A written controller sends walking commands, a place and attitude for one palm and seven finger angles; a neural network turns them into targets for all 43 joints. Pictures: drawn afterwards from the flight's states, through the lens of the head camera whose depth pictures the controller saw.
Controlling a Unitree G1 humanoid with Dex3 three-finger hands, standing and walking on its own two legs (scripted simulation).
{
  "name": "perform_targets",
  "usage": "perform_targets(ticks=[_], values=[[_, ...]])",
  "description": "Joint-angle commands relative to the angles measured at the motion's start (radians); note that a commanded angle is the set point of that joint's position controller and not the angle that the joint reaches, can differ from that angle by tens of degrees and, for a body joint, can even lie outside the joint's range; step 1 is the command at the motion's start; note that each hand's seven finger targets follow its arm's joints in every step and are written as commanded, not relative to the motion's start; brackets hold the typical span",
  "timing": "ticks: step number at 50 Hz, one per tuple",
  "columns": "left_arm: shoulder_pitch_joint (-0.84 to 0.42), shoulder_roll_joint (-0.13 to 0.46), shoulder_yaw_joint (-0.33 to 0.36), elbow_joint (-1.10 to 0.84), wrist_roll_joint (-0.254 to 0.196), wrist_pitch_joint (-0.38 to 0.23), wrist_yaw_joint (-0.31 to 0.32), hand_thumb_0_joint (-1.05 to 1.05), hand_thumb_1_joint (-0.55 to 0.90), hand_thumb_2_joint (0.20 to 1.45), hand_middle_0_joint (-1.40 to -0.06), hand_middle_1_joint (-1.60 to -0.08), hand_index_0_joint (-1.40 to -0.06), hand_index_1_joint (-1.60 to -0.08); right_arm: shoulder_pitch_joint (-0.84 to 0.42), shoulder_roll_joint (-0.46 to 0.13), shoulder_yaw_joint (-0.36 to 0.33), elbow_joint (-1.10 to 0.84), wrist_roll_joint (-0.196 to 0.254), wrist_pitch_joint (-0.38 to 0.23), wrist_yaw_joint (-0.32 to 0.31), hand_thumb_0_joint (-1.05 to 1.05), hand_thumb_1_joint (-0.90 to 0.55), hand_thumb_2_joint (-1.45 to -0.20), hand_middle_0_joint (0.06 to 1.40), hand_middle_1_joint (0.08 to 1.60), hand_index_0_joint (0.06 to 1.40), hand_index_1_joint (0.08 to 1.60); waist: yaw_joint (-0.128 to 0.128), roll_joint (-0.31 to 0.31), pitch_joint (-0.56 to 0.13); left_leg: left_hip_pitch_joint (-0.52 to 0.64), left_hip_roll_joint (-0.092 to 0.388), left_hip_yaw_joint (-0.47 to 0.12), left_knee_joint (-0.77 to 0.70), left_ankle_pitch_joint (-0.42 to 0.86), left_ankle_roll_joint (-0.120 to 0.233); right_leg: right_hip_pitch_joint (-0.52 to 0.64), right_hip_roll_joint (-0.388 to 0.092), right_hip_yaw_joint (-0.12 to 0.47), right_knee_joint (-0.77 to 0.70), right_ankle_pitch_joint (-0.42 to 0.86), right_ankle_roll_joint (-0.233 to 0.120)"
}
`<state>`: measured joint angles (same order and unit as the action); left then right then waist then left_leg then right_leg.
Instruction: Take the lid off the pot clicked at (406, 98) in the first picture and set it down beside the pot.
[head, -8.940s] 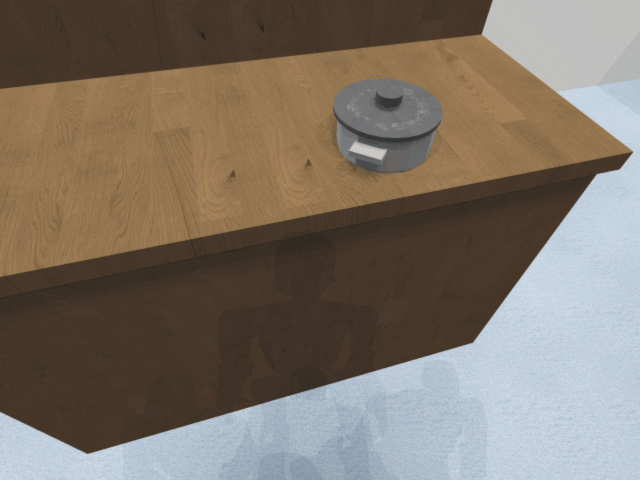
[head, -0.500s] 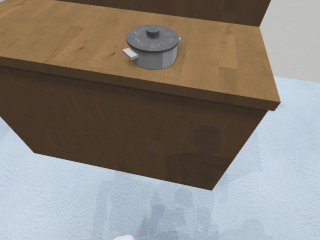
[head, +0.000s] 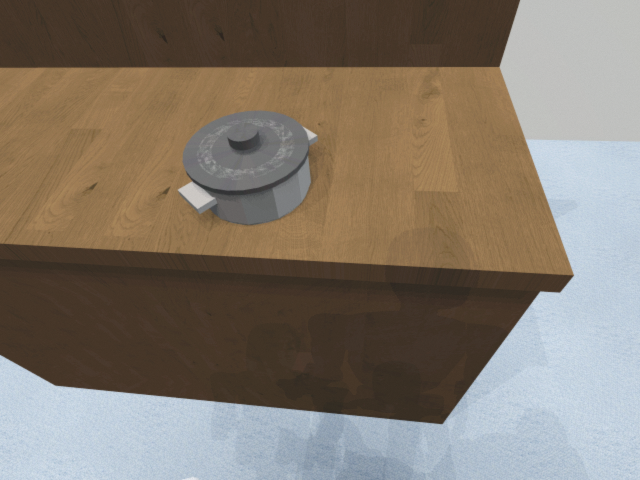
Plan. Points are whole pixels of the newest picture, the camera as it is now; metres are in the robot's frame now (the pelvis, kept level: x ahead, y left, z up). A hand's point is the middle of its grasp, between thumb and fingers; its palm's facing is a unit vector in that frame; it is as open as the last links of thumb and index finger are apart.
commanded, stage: come to a stop and stand still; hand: left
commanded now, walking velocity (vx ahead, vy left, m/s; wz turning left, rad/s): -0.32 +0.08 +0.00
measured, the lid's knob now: (243, 136) +0.51 +0.13 +0.16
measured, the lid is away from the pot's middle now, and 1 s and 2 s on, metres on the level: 0.00 0.00 0.00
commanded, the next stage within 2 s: look again from close up in 1.14 s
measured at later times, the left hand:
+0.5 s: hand out of the picture +0.06 +0.26 -0.17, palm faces +0.04 -0.97 -0.23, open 7.3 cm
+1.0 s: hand out of the picture -0.01 +0.17 -0.17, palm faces +0.03 -0.98 -0.19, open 7.3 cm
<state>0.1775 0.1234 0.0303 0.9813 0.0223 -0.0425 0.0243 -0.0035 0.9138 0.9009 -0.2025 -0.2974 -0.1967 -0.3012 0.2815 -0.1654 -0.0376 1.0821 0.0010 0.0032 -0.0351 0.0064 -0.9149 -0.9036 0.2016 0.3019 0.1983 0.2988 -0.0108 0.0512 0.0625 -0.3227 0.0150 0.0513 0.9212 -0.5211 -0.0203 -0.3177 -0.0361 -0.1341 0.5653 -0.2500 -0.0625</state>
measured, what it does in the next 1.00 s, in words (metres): steps on the spot: left foot, then right foot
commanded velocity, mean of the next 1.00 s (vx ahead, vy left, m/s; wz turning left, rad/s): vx -0.04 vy -0.05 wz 0.00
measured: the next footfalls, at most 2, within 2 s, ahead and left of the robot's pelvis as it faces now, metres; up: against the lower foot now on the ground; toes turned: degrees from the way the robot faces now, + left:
left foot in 0.28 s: +0.08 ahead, +0.14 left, +0.00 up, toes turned +2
right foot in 0.74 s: -0.02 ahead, -0.11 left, +0.00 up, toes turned -2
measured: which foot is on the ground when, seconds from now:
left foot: up 0.00-0.26, down 0.28-1.00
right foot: down 0.00-0.28, up 0.30-0.72, down 0.74-1.00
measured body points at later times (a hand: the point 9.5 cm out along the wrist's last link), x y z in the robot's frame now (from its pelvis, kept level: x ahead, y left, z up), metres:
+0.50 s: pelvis +0.01 +0.05 +0.01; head +0.04 +0.08 +0.46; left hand +0.06 +0.31 -0.15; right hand +0.08 -0.18 -0.13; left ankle +0.04 +0.15 -0.73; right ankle -0.06 -0.09 -0.65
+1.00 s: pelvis -0.02 +0.00 +0.01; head -0.01 -0.01 +0.46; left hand -0.02 +0.22 -0.15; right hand -0.06 -0.22 -0.16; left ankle +0.01 +0.15 -0.73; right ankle -0.06 -0.10 -0.73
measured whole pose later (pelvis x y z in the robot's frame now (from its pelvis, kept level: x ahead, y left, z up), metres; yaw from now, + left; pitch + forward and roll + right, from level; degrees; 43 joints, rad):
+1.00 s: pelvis -0.02 +0.00 +0.01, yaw +0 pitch -1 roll +0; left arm 0.28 0.14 0.02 1.10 0.00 0.01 0.03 0.01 0.93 0.90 -0.21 -0.30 -0.20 -0.30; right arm 0.33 -0.14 -0.02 1.14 -0.01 0.01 -0.04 0.01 -0.91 -0.90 0.20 0.30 0.20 0.30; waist -0.02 0.01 0.03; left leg -0.25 0.04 -0.03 0.46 -0.19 -0.05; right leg -0.14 0.01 -0.03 0.47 -0.32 -0.02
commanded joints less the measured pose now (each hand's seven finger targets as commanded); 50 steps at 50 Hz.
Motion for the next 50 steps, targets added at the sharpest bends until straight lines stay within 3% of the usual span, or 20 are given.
perform_targets(ticks=[1, 8, 12, 13, 14, 15, 16, 17, 19, 22, 32, 34, 35, 36, 37, 39, 41, 43, 47, 50], values=[[0.073, 0.185, 0.047, -0.025, 0.001, 0.021, 0.025, 0.000, 0.900, 0.900, -0.200, -0.300, -0.200, -0.300, 0.045, -0.018, -0.012, -0.048, 0.002, 0.019, -0.002, 0.000, -0.900, -0.900, 0.200, 0.300, 0.200, 0.300, 0.017, -0.158, -0.121, -0.062, 0.008, -0.033, -0.003, 0.033, -0.025, 0.161, -0.279, 0.207, -0.167, 0.820, -0.160], [0.031, 0.231, 0.070, -0.059, 0.007, 0.050, 0.025, 0.000, 0.900, 0.900, -0.200, -0.300, -0.200, -0.300, -0.023, -0.050, -0.033, -0.109, -0.002, 0.032, 0.003, 0.000, -0.900, -0.900, 0.200, 0.300, 0.200, 0.300, 0.026, -0.221, -0.140, -0.067, -0.006, -0.027, -0.109, 0.083, -0.035, 0.201, -0.270, 0.197, -0.123, 0.766, -0.154], [0.013, 0.226, 0.065, -0.067, -0.006, 0.064, 0.021, 0.000, 0.900, 0.900, -0.200, -0.300, -0.200, -0.300, 0.037, -0.066, -0.032, -0.100, -0.008, 0.019, 0.006, 0.000, -0.900, -0.900, 0.200, 0.300, 0.200, 0.300, -0.020, -0.186, -0.141, 0.156, 0.009, -0.004, -0.467, 0.400, -0.024, 0.092, -0.189, 0.159, -0.019, 0.470, -0.041], [0.039, 0.190, 0.056, -0.071, -0.008, 0.068, 0.017, 0.000, 0.900, 0.900, -0.200, -0.300, -0.200, -0.300, 0.029, -0.107, -0.039, -0.108, -0.014, 0.009, 0.006, 0.000, -0.900, -0.900, 0.200, 0.300, 0.200, 0.300, -0.010, -0.063, -0.155, 0.242, 0.110, -0.091, -0.514, 0.588, 0.012, 0.012, -0.113, 0.112, 0.059, 0.235, 0.018], [0.077, 0.133, 0.046, -0.082, -0.017, 0.075, 0.018, 0.000, 0.900, 0.900, -0.200, -0.300, -0.200, -0.300, 0.017, -0.188, -0.045, -0.140, -0.023, 0.003, 0.008, 0.000, -0.900, -0.900, 0.200, 0.300, 0.200, 0.300, -0.003, 0.210, -0.117, 0.202, 0.323, -0.330, -0.582, 0.873, 0.117, -0.089, 0.003, 0.052, 0.193, -0.206, 0.081], [0.052, 0.153, 0.041, -0.085, -0.014, 0.081, 0.022, 0.000, 0.900, 0.900, -0.200, -0.300, -0.200, -0.300, 0.012, -0.201, -0.041, -0.152, -0.028, 0.011, 0.000, 0.000, -0.900, -0.900, 0.200, 0.300, 0.200, 0.300, -0.023, 0.195, -0.082, 0.092, 0.377, -0.368, -0.609, 0.978, 0.192, -0.058, 0.041, 0.124, 0.377, -0.378, 0.083], [0.065, 0.158, 0.049, -0.072, -0.012, 0.092, 0.027, 0.000, 0.900, 0.900, -0.200, -0.300, -0.200, -0.300, -0.005, -0.192, -0.035, -0.149, -0.030, 0.005, -0.015, 0.000, -0.900, -0.900, 0.200, 0.300, 0.200, 0.300, -0.008, 0.251, -0.110, 0.093, 0.359, -0.375, -0.610, 0.954, 0.197, -0.073, 0.044, 0.202, 0.479, -0.370, 0.082], [0.077, 0.178, 0.055, -0.055, -0.011, 0.092, 0.024, 0.000, 0.900, 0.900, -0.200, -0.300, -0.200, -0.300, -0.044, -0.167, -0.027, -0.155, -0.029, 0.004, -0.021, 0.000, -0.900, -0.900, 0.200, 0.300, 0.200, 0.300, 0.007, 0.218, -0.094, 0.100, 0.320, -0.332, -0.603, 0.871, 0.192, -0.105, 0.042, 0.232, 0.536, -0.307, 0.083], [0.091, 0.180, 0.053, -0.039, -0.012, 0.082, 0.011, 0.000, 0.900, 0.900, -0.200, -0.300, -0.200, -0.300, -0.072, -0.159, -0.020, -0.169, -0.027, -0.004, -0.022, 0.000, -0.900, -0.900, 0.200, 0.300, 0.200, 0.300, 0.017, 0.081, -0.110, 0.165, 0.292, -0.285, -0.592, 0.821, 0.201, -0.152, 0.040, 0.221, 0.574, -0.231, 0.093], [0.081, 0.184, 0.051, -0.036, -0.012, 0.086, 0.002, 0.000, 0.900, 0.900, -0.200, -0.300, -0.200, -0.300, -0.016, -0.156, -0.020, -0.146, -0.022, -0.006, -0.022, 0.000, -0.900, -0.900, 0.200, 0.300, 0.200, 0.300, -0.008, 0.081, -0.127, 0.238, 0.269, -0.245, -0.624, 0.733, 0.166, -0.175, 0.032, 0.216, 0.571, -0.169, 0.112], [0.097, 0.129, 0.020, -0.001, -0.019, 0.075, -0.008, 0.000, 0.900, 0.900, -0.200, -0.300, -0.200, -0.300, 0.001, -0.179, -0.037, -0.098, -0.024, 0.006, 0.001, 0.000, -0.900, -0.900, 0.200, 0.300, 0.200, 0.300, -0.022, 0.142, -0.094, 0.163, 0.222, -0.265, -0.720, 0.255, 0.133, 0.052, 0.024, 0.094, 0.055, -0.205, 0.076], [0.181, 0.131, 0.019, 0.039, -0.018, 0.062, -0.004, 0.000, 0.900, 0.900, -0.200, -0.300, -0.200, -0.300, -0.018, -0.163, -0.038, -0.089, -0.015, 0.007, 0.004, 0.000, -0.900, -0.900, 0.200, 0.300, 0.200, 0.300, 0.017, 0.097, -0.085, 0.070, 0.174, -0.209, -0.681, 0.199, 0.086, 0.202, 0.024, 0.070, -0.164, -0.038, 0.069], [0.202, 0.158, 0.021, 0.051, -0.013, 0.055, 0.003, 0.000, 0.900, 0.900, -0.200, -0.300, -0.200, -0.300, -0.015, -0.122, -0.033, -0.083, -0.009, 0.008, 0.007, 0.000, -0.900, -0.900, 0.200, 0.300, 0.200, 0.300, 0.020, 0.021, -0.058, 0.004, 0.116, -0.156, -0.616, 0.175, 0.041, 0.253, -0.020, 0.129, -0.258, -0.009, 0.051], [0.181, 0.200, 0.024, 0.044, -0.008, 0.048, 0.008, 0.000, 0.900, 0.900, -0.200, -0.300, -0.200, -0.300, -0.018, -0.069, -0.020, -0.087, -0.003, 0.010, 0.009, 0.000, -0.900, -0.900, 0.200, 0.300, 0.200, 0.300, 0.010, -0.104, -0.014, -0.027, 0.045, -0.089, -0.508, 0.169, -0.001, 0.178, -0.142, 0.298, -0.342, -0.116, 0.001], [0.132, 0.237, 0.027, 0.025, -0.010, 0.046, 0.008, 0.000, 0.900, 0.900, -0.200, -0.300, -0.200, -0.300, -0.023, -0.039, -0.008, -0.093, -0.006, 0.013, 0.016, 0.000, -0.900, -0.900, 0.200, 0.300, 0.200, 0.300, -0.006, -0.173, 0.008, 0.029, 0.021, -0.061, -0.459, 0.178, -0.009, 0.034, -0.227, 0.362, -0.413, -0.245, -0.038], [0.051, 0.239, 0.032, 0.009, -0.012, 0.038, 0.010, 0.000, 0.900, 0.900, -0.200, -0.300, -0.200, -0.300, -0.016, -0.053, -0.012, -0.075, -0.021, 0.027, 0.019, 0.000, -0.900, -0.900, 0.200, 0.300, 0.200, 0.300, -0.010, -0.306, 0.061, 0.061, 0.022, -0.063, -0.349, 0.215, -0.003, -0.109, -0.214, 0.389, -0.457, -0.343, -0.058], [0.033, 0.183, 0.019, 0.019, -0.015, 0.033, 0.010, 0.000, 0.900, 0.900, -0.200, -0.300, -0.200, -0.300, 0.051, -0.049, -0.007, -0.035, -0.019, 0.012, 0.014, 0.000, -0.900, -0.900, 0.200, 0.300, 0.200, 0.300, -0.041, -0.212, 0.056, 0.098, 0.031, -0.067, -0.382, 0.313, 0.003, -0.067, -0.157, 0.296, -0.357, -0.143, -0.046], [0.076, 0.156, 0.011, 0.038, -0.021, 0.028, 0.007, 0.000, 0.900, 0.900, -0.200, -0.300, -0.200, -0.300, 0.076, -0.044, 0.001, -0.009, -0.014, -0.002, 0.009, 0.000, -0.900, -0.900, 0.200, 0.300, 0.200, 0.300, -0.027, -0.125, 0.030, 0.131, 0.038, -0.087, -0.469, 0.397, 0.003, -0.017, -0.102, 0.235, -0.273, -0.047, -0.011], [0.138, 0.131, 0.011, 0.078, -0.025, 0.026, 0.009, 0.000, 0.900, 0.900, -0.200, -0.300, -0.200, -0.300, 0.066, -0.049, 0.008, 0.024, -0.012, -0.015, -0.002, 0.000, -0.900, -0.900, 0.200, 0.300, 0.200, 0.300, 0.004, -0.037, 0.009, 0.134, 0.061, -0.110, -0.498, 0.490, 0.007, 0.060, -0.069, 0.205, -0.225, 0.084, 0.016], [0.142, 0.132, 0.011, 0.091, -0.025, 0.029, 0.011, 0.000, 0.900, 0.900, -0.200, -0.300, -0.200, -0.300, 0.063, -0.043, 0.008, 0.034, -0.012, -0.009, -0.003, 0.000, -0.900, -0.900, 0.200, 0.300, 0.200, 0.300, 0.006, -0.045, 0.019, 0.114, 0.053, -0.105, -0.500, 0.434, 0.003, 0.075, -0.065, 0.212, -0.241, 0.032, 0.016]])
